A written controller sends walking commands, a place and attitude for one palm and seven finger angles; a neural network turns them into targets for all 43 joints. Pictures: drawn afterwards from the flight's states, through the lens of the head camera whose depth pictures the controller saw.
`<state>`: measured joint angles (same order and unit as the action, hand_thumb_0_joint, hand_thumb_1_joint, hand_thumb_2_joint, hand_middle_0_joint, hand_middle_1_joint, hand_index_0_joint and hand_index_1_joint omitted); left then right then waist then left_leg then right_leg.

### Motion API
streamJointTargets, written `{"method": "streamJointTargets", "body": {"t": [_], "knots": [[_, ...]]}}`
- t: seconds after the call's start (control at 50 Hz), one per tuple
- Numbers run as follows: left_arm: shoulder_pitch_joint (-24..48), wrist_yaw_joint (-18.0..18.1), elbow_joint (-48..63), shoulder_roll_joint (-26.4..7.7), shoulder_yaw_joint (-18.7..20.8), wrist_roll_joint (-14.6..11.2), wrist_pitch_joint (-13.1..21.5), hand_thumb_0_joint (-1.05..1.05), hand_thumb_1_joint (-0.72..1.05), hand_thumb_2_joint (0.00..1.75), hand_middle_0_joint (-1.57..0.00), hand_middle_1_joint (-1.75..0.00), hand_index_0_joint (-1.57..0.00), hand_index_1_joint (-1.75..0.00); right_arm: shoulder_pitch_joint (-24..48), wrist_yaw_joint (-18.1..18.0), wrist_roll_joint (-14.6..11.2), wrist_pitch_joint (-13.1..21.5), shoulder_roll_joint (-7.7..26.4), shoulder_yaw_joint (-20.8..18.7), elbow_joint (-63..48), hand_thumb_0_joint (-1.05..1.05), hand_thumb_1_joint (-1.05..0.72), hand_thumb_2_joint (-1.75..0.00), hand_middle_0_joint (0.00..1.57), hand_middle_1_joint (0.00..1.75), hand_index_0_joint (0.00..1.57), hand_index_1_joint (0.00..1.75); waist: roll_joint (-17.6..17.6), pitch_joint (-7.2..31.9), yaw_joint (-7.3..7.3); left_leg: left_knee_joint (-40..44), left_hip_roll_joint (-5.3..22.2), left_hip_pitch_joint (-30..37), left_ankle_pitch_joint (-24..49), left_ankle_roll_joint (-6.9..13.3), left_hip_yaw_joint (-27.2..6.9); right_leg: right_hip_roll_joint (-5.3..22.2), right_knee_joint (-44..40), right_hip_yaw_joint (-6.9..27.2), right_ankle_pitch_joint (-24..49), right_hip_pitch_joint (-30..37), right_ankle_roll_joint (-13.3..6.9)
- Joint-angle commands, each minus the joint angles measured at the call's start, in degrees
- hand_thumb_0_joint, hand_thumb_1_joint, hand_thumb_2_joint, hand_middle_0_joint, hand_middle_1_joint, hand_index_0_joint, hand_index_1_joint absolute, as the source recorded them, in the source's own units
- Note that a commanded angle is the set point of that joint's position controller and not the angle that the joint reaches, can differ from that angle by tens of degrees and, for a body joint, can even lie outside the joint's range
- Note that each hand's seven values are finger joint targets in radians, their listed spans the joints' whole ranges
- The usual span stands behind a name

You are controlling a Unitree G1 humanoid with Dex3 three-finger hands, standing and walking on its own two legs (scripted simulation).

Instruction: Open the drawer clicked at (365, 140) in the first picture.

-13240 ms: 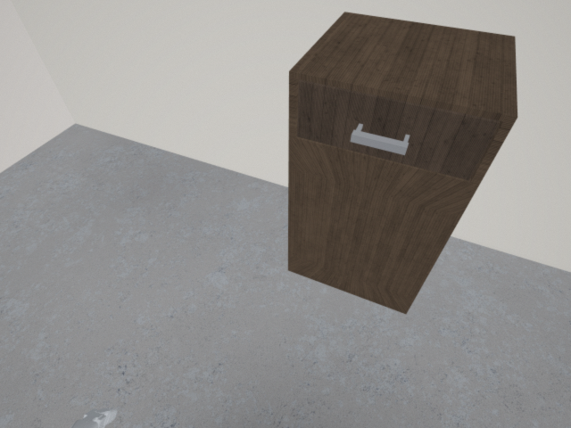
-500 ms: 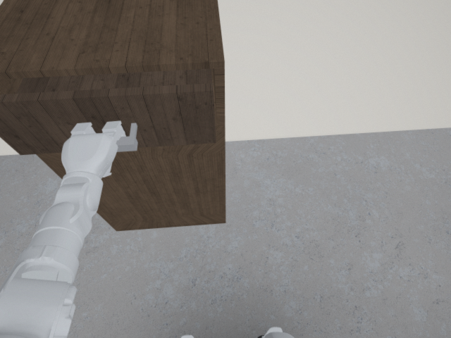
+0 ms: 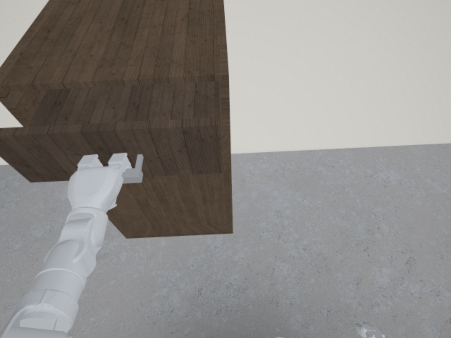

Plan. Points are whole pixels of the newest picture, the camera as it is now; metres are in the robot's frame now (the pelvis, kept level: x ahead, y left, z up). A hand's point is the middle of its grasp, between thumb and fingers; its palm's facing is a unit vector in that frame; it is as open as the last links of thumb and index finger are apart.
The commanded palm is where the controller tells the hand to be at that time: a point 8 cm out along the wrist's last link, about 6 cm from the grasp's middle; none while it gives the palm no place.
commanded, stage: pull the drawer open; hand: left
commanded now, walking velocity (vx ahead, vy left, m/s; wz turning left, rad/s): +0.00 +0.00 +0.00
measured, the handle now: (110, 168) +0.43 +0.25 +0.02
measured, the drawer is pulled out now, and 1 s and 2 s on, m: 0.12 0.26 0.30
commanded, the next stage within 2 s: open the thumb to release the handle in 1.56 s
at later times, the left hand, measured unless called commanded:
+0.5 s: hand (102, 231) +0.30 +0.24 +0.00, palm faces -0.02 -0.04 -1.00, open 5.7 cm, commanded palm +0.26 +0.24 +0.05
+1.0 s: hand (94, 269) +0.23 +0.24 +0.00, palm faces -0.01 -0.05 -1.00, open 5.6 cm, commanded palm +0.20 +0.24 +0.05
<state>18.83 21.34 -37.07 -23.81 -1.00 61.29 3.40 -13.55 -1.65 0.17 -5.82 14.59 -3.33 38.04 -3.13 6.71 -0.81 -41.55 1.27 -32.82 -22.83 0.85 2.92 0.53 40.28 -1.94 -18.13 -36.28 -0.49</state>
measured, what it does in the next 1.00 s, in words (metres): stands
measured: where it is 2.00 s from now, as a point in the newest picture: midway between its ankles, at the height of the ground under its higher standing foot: outside the picture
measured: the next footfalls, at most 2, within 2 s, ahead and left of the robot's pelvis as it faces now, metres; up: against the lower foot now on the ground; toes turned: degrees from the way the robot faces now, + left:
none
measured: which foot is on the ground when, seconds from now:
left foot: down 0.00-1.00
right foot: down 0.00-1.00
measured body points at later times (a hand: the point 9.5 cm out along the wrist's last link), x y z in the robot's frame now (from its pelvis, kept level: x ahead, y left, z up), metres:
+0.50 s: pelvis +0.00 -0.01 +0.00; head +0.05 -0.04 +0.45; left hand +0.30 +0.24 +0.05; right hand +0.16 -0.26 -0.12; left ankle -0.03 +0.11 -0.71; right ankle +0.01 -0.12 -0.71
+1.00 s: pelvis +0.00 -0.02 +0.00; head +0.04 -0.05 +0.45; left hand +0.23 +0.24 +0.05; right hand +0.20 -0.25 -0.11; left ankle -0.03 +0.11 -0.71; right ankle +0.01 -0.12 -0.71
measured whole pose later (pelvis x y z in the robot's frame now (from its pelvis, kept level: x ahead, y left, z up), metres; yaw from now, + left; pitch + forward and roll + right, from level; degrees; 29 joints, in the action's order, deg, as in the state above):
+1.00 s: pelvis +0.00 -0.02 +0.00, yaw +0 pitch +9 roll +1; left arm -12.3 22.7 -8.8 -21.4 -0.8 60.6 2.1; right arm -6.4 -2.3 1.9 -2.3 13.2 -1.9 36.5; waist -2.9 5.2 3.0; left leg -41.7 1.6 -27.3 -23.4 -0.6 2.6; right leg 0.2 42.8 -2.2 -20.1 -31.9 -1.8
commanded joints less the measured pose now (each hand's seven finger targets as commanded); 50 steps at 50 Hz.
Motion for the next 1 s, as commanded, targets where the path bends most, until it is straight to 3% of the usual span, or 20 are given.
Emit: {"method": "streamJointTargets", "body": {"t": [0.0,0.08,0.12,0.18,0.24,0.26,0.3,0.36,0.4,0.44,0.48,0.54,0.62,0.64,0.66,0.7,0.78,0.86,0.94,0.98], "knots": [[8.98,2.16,11.97,-12.14,5.72,-0.95,-0.28,0.0,0.9,0.9,-0.4,-1.35,-0.4,-1.35,0.02,-0.8,0.13,2.1,7.68,-2.86,-6.31,0.0,-0.9,-0.9,0.2,0.3,0.2,0.3,2.74,18.05,1.55,3.95,-2.42,6.97,23.8,1.05,-0.6,-2.25,-2.25,-0.2,20.44,15.78,-1.69],[3.87,2.34,16.16,-12.62,7.06,-1.43,-0.21,0.0,0.9,0.9,-0.4,-1.35,-0.4,-1.35,1.52,-0.85,0.21,2.56,7.53,-2.72,-7.02,0.0,-0.9,-0.9,0.2,0.3,0.2,0.3,1.8,18.03,2.42,4.22,-2.42,7.46,24.35,0.92,-0.55,-2.16,-2.22,0.04,21.12,16.89,-1.74],[3.05,2.58,18.39,-10.83,5.76,-1.58,-0.29,0.0,0.9,0.9,-0.4,-1.35,-0.4,-1.35,2.16,-0.93,0.15,2.97,7.27,-2.78,-7.28,0.0,-0.9,-0.9,0.2,0.3,0.2,0.3,2.34,17.52,1.94,4.15,-2.46,7.87,23.9,0.93,-0.31,-2.07,-2.49,0.01,21.49,16.62,-1.61],[2.29,3.02,18.38,-11.4,6.41,-1.23,-0.87,0.0,0.9,0.9,-0.4,-1.35,-0.4,-1.35,3.03,-1.24,0.18,3.17,7.3,-2.5,-7.09,0.0,-0.9,-0.9,0.2,0.3,0.2,0.3,3.07,15.33,1.77,4.42,-2.65,6.88,21.15,0.87,-0.35,-2.11,-2.66,-0.05,19.32,15.77,-1.57],[2.53,3.62,21.05,-11.41,6.21,-0.76,-1.14,0.0,0.9,0.9,-0.4,-1.35,-0.4,-1.35,3.55,-1.32,0.47,3.58,7.28,-2.55,-7.01,0.0,-0.9,-0.9,0.2,0.3,0.2,0.3,1.61,17.19,1.9,4.31,-2.63,8.71,22.09,0.78,-0.46,-2.06,-2.56,0.04,19.13,15.89,-1.76],[0.71,3.71,21.54,-11.88,6.71,-0.58,-1.35,0.0,0.9,0.9,-0.4,-1.35,-0.4,-1.35,3.68,-1.27,0.49,3.62,7.08,-2.49,-7.13,0.0,-0.9,-0.9,0.2,0.3,0.2,0.3,0.7,17.47,2.68,4.41,-2.71,8.8,22.43,0.65,-0.52,-2.0,-2.34,0.14,19.17,16.23,-1.84],[-0.22,3.64,22.52,-9.75,4.94,-0.86,-1.88,0.0,0.9,0.9,-0.4,-1.35,-0.4,-1.35,4.39,-1.3,0.4,3.84,6.81,-2.39,-7.18,0.0,-0.9,-0.9,0.2,0.3,0.2,0.3,1.25,16.55,2.16,4.21,-2.69,9.32,22.58,0.64,-0.4,-2.02,-2.52,-0.12,19.57,15.62,-1.77],[-4.73,3.62,25.99,-10.18,5.99,-1.05,-1.94,0.0,0.9,0.9,-0.4,-1.35,-0.4,-1.35,5.4,-1.2,0.67,4.12,6.67,-2.39,-7.84,0.0,-0.9,-0.9,0.2,0.3,0.2,0.3,1.63,18.55,3.16,4.15,-2.64,10.12,24.55,0.6,-0.45,-1.86,-2.21,0.24,21.29,17.58,-1.7],[-6.95,3.34,26.48,-8.51,4.79,-1.54,-2.36,0.0,0.9,0.9,-0.4,-1.35,-0.4,-1.35,6.21,-1.17,0.64,4.29,6.54,-2.04,-8.1,0.0,-0.9,-0.9,0.2,0.3,0.2,0.3,2.64,15.8,2.82,4.37,-2.67,9.5,23.49,0.58,-0.5,-1.89,-2.49,-0.04,20.95,16.91,-1.62],[-8.45,3.3,28.37,-10.39,6.78,-1.73,-2.18,0.0,0.9,0.9,-0.4,-1.35,-0.4,-1.35,6.97,-1.29,0.84,4.45,6.68,-1.93,-8.53,0.0,-0.9,-0.9,0.2,0.3,0.2,0.3,2.86,15.94,3.41,4.54,-2.64,9.48,23.04,0.62,-0.6,-1.88,-2.55,0.21,20.46,17.7,-1.72],[-10.47,3.18,29.23,-9.04,5.87,-1.58,-2.22,0.0,0.9,0.9,-0.4,-1.35,-0.4,-1.35,7.55,-1.25,0.83,4.65,6.28,-1.81,-8.59,0.0,-0.9,-0.9,0.2,0.3,0.2,0.3,2.7,14.86,3.42,4.54,-2.8,9.42,22.18,0.57,-0.36,-1.81,-2.6,0.18,20.37,17.26,-1.63],[-12.78,3.46,32.44,-9.5,6.57,-1.44,-1.95,0.0,0.9,0.9,-0.4,-1.35,-0.4,-1.35,8.26,-1.15,1.17,4.86,6.24,-1.64,-9.03,0.0,-0.9,-0.9,0.2,0.3,0.2,0.3,1.01,15.49,3.76,4.3,-2.74,10.26,23.42,0.44,-0.61,-1.75,-2.2,0.2,20.46,17.26,-1.83],[-15.76,3.78,33.84,-9.01,6.8,-1.65,-1.87,0.0,0.9,0.9,-0.4,-1.35,-0.4,-1.35,9.29,-1.16,1.2,5.31,5.85,-1.47,-9.12,0.0,-0.9,-0.9,0.2,0.3,0.2,0.3,2.57,13.5,3.75,4.16,-2.97,9.24,20.36,0.49,-0.37,-1.66,-2.57,0.53,19.47,16.82,-1.6],[-16.22,3.97,34.89,-10.46,8.33,-1.55,-1.66,0.0,0.9,0.9,-0.4,-1.35,-0.4,-1.35,9.53,-1.24,1.33,5.3,5.99,-1.41,-9.15,0.0,-0.9,-0.9,0.2,0.3,0.2,0.3,1.66,14.01,4.2,4.27,-2.88,9.58,21.58,0.36,-0.56,-1.68,-2.29,0.63,20.01,17.21,-1.84],[-17.03,4.09,35.55,-9.51,7.23,-1.34,-1.76,0.0,0.9,0.9,-0.4,-1.35,-0.4,-1.35,9.87,-1.16,1.44,5.31,5.73,-1.23,-9.34,0.0,-0.9,-0.9,0.2,0.3,0.2,0.3,0.57,13.92,4.25,4.18,-3.02,9.84,21.18,0.3,-0.46,-1.54,-2.17,0.64,19.78,16.85,-1.76],[-16.48,4.32,35.51,-8.94,6.91,-1.27,-1.76,0.0,0.9,0.9,-0.4,-1.35,-0.4,-1.35,10.02,-1.23,1.5,5.44,5.63,-1.3,-8.93,0.0,-0.9,-0.9,0.2,0.3,0.2,0.3,2.16,13.05,3.9,4.12,-3.0,9.45,19.44,0.33,-0.41,-1.58,-2.44,0.5,18.34,15.98,-1.62],[-20.66,4.64,36.91,-9.61,8.09,-1.25,-1.81,0.0,0.9,0.9,-0.4,-1.35,-0.4,-1.35,10.78,-1.32,1.6,5.6,5.31,-1.3,-8.98,0.0,-0.9,-0.9,0.2,0.3,0.2,0.3,1.7,13.93,4.77,3.84,-3.08,9.94,20.28,0.21,-0.53,-1.61,-2.05,0.74,19.05,16.72,-1.79],[-23.99,4.58,39.91,-7.73,6.91,-1.68,-1.63,0.0,0.9,0.9,-0.4,-1.35,-0.4,-1.35,11.88,-1.0,1.71,5.91,5.12,-1.01,-9.69,0.0,-0.9,-0.9,0.2,0.3,0.2,0.3,1.7,13.16,4.91,3.76,-2.99,9.87,20.39,0.16,-0.67,-1.44,-1.89,0.9,19.3,16.43,-1.71],[-27.18,4.73,41.32,-9.16,8.9,-1.53,-1.67,0.0,0.9,0.9,-0.4,-1.35,-0.4,-1.35,12.63,-1.17,1.87,5.9,5.03,-0.85,-9.96,0.0,-0.9,-0.9,0.2,0.3,0.2,0.3,1.46,12.74,5.46,3.77,-3.09,9.49,19.15,0.04,-0.61,-1.53,-1.96,1.1,18.16,16.48,-1.91],[-26.22,4.85,41.21,-8.82,8.49,-1.52,-1.59,0.0,0.9,0.9,-0.4,-1.35,-0.4,-1.35,12.57,-1.23,1.98,6.01,4.91,-0.83,-9.74,0.0,-0.9,-0.9,0.2,0.3,0.2,0.3,2.78,11.49,4.95,3.63,-3.1,8.83,17.21,0.16,-0.68,-1.37,-2.06,1.1,16.87,15.59,-1.64]]}}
